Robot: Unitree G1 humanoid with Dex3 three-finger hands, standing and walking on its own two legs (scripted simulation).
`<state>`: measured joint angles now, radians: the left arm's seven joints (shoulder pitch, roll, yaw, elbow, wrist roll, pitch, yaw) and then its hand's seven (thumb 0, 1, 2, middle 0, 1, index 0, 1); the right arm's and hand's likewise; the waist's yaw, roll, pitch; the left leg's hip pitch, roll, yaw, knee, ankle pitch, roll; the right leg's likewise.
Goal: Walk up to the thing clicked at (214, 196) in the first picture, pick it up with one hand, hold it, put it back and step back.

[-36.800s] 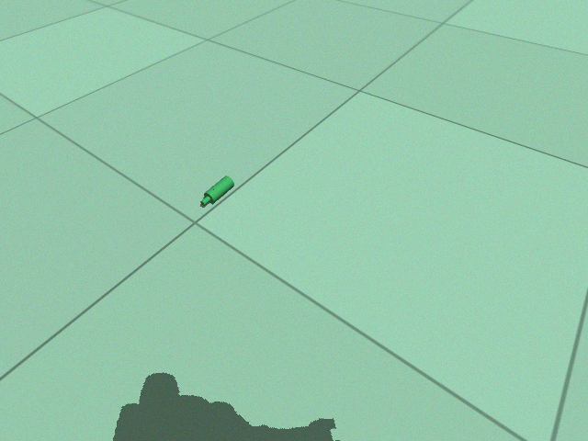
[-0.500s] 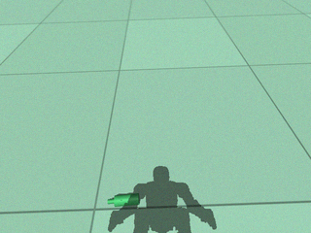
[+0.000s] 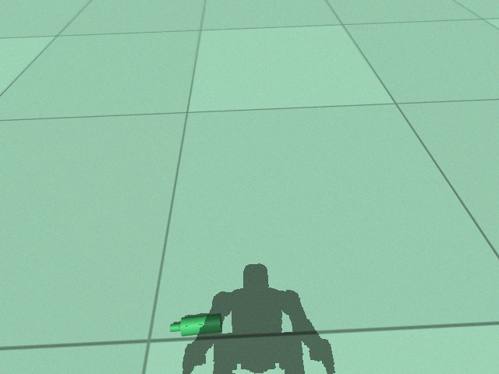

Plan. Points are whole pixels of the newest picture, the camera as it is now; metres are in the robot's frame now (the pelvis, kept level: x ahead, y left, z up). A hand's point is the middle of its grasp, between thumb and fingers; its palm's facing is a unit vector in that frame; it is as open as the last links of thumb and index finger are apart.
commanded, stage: stand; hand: left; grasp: from above
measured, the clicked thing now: (196, 325) +0.44 +0.24 -0.75
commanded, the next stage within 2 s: step back in 0.64 s
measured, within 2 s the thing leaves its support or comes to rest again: neither
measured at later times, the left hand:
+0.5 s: hand out of the picture +0.02 +0.19 -0.18, palm faces +0.01 -0.97 -0.23, open 7.4 cm
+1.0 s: hand out of the picture +0.10 +0.31 -0.17, palm faces +0.01 -0.91 -0.41, open 7.4 cm
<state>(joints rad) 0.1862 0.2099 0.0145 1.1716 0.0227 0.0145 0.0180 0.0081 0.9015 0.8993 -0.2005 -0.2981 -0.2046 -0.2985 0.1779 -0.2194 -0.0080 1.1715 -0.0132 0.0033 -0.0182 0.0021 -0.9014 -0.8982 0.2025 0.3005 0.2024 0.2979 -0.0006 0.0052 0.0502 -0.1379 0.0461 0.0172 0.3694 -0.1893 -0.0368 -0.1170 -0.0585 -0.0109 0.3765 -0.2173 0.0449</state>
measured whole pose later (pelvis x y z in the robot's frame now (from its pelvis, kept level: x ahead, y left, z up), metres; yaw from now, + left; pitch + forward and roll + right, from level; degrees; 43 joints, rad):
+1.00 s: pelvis -0.06 +0.03 -0.03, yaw +0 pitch -1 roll -1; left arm -0.01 0.43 0.09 0.93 0.02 0.06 0.03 0.01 0.90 0.90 -0.20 -0.30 -0.20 -0.30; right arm 0.10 -0.41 -0.07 0.98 -0.02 0.02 0.00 0.00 -0.90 -0.90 0.20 0.30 0.20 0.30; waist -0.02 -0.04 0.15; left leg -0.34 -0.02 0.02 0.71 -0.36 0.04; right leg -0.45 0.00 0.12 0.86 -0.49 -0.01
